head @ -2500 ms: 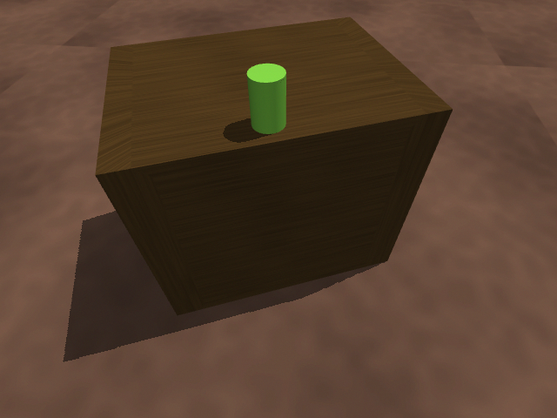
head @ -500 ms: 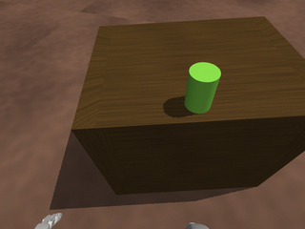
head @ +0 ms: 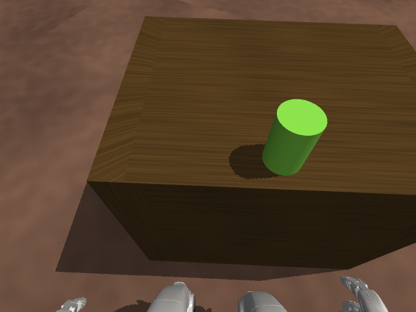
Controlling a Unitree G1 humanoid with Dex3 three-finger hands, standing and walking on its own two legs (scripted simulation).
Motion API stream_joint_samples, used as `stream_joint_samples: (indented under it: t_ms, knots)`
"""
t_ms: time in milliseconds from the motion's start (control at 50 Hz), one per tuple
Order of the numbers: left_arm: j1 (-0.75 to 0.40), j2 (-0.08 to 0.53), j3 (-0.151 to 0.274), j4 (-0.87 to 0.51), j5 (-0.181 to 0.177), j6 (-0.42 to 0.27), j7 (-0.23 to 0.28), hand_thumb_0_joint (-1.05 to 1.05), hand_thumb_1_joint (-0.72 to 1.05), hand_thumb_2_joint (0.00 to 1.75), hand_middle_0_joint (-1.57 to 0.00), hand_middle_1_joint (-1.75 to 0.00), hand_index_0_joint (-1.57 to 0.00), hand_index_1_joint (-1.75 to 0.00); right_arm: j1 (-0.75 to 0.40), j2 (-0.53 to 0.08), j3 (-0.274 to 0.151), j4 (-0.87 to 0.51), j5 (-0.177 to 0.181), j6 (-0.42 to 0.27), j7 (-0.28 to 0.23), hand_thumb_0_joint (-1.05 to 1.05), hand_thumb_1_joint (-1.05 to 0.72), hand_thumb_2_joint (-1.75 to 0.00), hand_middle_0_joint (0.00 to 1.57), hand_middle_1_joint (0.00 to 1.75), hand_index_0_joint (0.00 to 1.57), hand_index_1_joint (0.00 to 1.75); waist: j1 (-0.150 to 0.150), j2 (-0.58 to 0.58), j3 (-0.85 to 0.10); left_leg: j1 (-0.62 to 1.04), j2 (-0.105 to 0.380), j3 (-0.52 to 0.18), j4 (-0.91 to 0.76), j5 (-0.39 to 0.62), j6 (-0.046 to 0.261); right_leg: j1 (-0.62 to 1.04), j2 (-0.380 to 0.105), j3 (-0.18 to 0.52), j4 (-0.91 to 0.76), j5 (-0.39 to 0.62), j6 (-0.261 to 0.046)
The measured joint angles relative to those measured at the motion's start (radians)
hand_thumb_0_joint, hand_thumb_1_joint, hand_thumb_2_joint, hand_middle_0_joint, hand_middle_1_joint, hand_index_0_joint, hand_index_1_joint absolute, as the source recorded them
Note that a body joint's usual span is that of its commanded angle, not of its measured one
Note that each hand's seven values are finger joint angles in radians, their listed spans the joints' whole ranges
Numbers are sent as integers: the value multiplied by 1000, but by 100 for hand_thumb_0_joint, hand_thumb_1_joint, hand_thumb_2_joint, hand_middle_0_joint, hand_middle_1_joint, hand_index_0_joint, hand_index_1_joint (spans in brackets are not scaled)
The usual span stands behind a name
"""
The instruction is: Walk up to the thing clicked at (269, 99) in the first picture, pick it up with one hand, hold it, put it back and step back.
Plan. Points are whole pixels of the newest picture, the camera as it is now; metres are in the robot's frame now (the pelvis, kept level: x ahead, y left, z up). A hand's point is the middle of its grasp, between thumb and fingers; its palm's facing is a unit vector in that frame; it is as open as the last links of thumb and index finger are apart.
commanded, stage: walk up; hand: right
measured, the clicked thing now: (290, 139) +0.42 -0.13 +0.07
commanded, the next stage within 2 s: stand in 1.92 s
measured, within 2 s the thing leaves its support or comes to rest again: neither
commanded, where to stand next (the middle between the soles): +0.04 +0.02 m, yaw -1 degrees
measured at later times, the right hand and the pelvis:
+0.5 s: hand out of the picture +0.03 -0.26 -0.15, palm faces -0.09 +0.93 -0.36, open 7.4 cm; pelvis -0.06 +0.00 +0.00, yaw +2 degrees
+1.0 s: hand out of the picture +0.03 -0.24 -0.13, palm faces -0.06 +0.94 -0.34, open 7.4 cm; pelvis -0.04 +0.01 +0.02, yaw +2 degrees
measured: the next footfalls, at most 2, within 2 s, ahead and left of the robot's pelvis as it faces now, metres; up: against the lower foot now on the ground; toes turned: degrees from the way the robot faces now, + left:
right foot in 0.12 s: +0.01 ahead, -0.12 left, +0.00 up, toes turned +1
left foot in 0.44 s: +0.01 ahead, +0.13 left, +0.00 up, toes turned +1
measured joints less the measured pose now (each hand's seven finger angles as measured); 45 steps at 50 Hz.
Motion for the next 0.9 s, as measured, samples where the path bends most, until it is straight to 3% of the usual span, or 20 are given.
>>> stream_joint_samples:
  t_ms: [60,120,160,180,220,260,300,360,440,460,500,540,580,660,700,720,800,900]
  knots:
    - [2,1,3,9,6,-5,1,0,90,90,-20,-30,-20,-30,-28,-7,-3,-15,-8,12,6,1,-90,-90,20,30,20,30,-4,18,-15,-24,12,2,5,10,-8,21,-21,-3,-68,22,6]
    - [17,8,11,20,17,-26,8,0,90,90,-20,-30,-20,-30,-47,-19,-11,-26,-14,28,17,1,-90,-90,20,30,20,30,-2,39,-27,-58,28,8,42,6,-18,90,-35,-26,-263,106,15]
    - [20,-7,18,40,32,-41,15,0,90,90,-20,-30,-20,-30,-55,-40,-24,-19,-13,43,23,1,-90,-90,20,30,20,30,-10,101,-17,-72,58,-28,86,-6,-22,119,-1,-58,-308,167,32]
    - [33,-11,18,42,43,-47,16,0,90,90,-20,-30,-20,-30,-49,-43,-30,-9,-13,53,23,1,-90,-90,20,30,20,30,-13,115,-25,-79,50,-50,108,-58,-19,122,3,-69,-307,168,33]
    - [67,-3,17,42,61,-53,15,0,90,90,-20,-30,-20,-30,-30,-37,-35,15,-16,73,23,1,-90,-90,20,30,20,30,9,88,-53,-97,-6,-76,218,-211,-24,109,-23,-44,-299,167,26]
    - [89,-2,22,53,62,-55,18,0,90,90,-20,-30,-20,-30,-14,-45,-40,32,-13,78,30,1,-90,-90,20,30,20,30,18,73,-61,-100,-40,-103,329,-245,-30,116,-47,-25,-329,189,26]
    - [96,-3,24,62,63,-57,21,0,90,90,-20,-30,-20,-30,5,-61,-49,42,-4,70,34,1,-90,-90,20,30,20,30,5,80,-63,-93,-49,-131,376,-225,-35,126,-63,-34,-368,216,34]
    - [98,5,28,49,71,-65,17,1,90,90,-21,-30,-20,-30,32,-78,-54,64,-1,62,34,1,-90,-90,20,30,20,30,1,88,-57,-36,-21,-131,301,-221,-45,124,-75,-46,-394,240,45]
    - [82,29,33,21,71,-61,0,1,90,90,-20,-30,-20,-30,64,-76,-50,113,-3,46,37,1,-91,-90,20,30,20,30,-3,76,-59,91,17,-72,37,-221,-53,102,-98,-78,-359,226,55]
    - [72,39,34,19,67,-56,-4,1,90,90,-20,-30,-20,-30,64,-65,-50,128,-5,39,35,1,-91,-90,20,30,20,30,0,52,-52,113,3,-60,-16,-131,-56,94,-117,-72,-334,215,59]
    - [62,53,35,26,57,-39,-5,1,90,90,-20,-30,-20,-30,60,-33,-42,144,-15,23,32,1,-91,-90,20,30,20,30,16,-11,-37,142,-28,-22,-45,-71,-57,74,-142,-23,-272,186,41]
    - [59,45,28,51,50,-23,-5,1,90,90,-20,-30,-20,-30,75,-19,-31,141,-15,7,36,1,-91,-90,20,30,20,30,-1,-9,-63,135,-17,-31,-41,-77,-43,46,-94,-2,-196,90,22]
    - [56,40,22,69,44,-20,-12,1,90,90,-20,-30,-20,-30,86,-8,-22,141,-16,2,38,1,-90,-90,20,30,20,30,-16,-5,-83,140,-1,-44,-57,-73,-27,34,-60,-7,-162,55,10]
    - [65,31,18,84,38,-45,-23,1,90,90,-20,-30,-20,-30,81,-8,-10,140,-16,1,39,1,-90,-90,20,30,20,30,-26,-5,-107,141,18,-40,-73,-61,-47,73,-47,-28,-327,145,6]
    - [59,14,18,99,45,-55,-19,1,90,90,-20,-30,-20,-30,70,-21,-10,142,-10,9,37,1,-90,-90,20,30,20,30,-27,21,-102,130,38,-50,-36,-79,-60,113,-26,-41,-424,285,16]
    - [56,2,17,106,51,-59,-16,1,90,90,-20,-30,-20,-30,66,-27,-10,146,-5,16,34,1,-90,-90,20,30,20,30,-28,43,-100,126,51,-64,-14,-94,-55,125,-11,-53,-438,309,22]
    - [59,-21,5,125,64,-57,-21,0,90,90,-20,-30,-20,-30,65,-32,-14,173,0,23,28,1,-90,-90,20,30,20,30,-9,47,-129,104,22,-55,64,-231,-36,133,-22,-47,-456,301,12]
    - [32,-29,-6,144,50,-52,-25,1,90,90,-20,-30,-20,-30,65,-40,-19,206,-5,1,26,1,-90,-90,20,30,20,30,-11,46,-128,166,11,-33,-91,-52,-37,143,-46,-45,-462,300,47]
